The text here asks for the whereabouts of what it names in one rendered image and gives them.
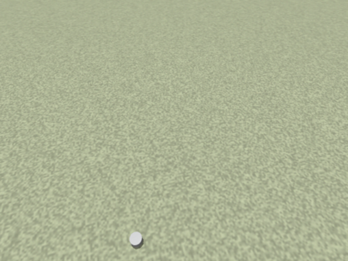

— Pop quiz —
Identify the tin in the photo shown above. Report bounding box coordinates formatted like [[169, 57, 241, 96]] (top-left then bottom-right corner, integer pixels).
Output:
[[129, 232, 142, 247]]

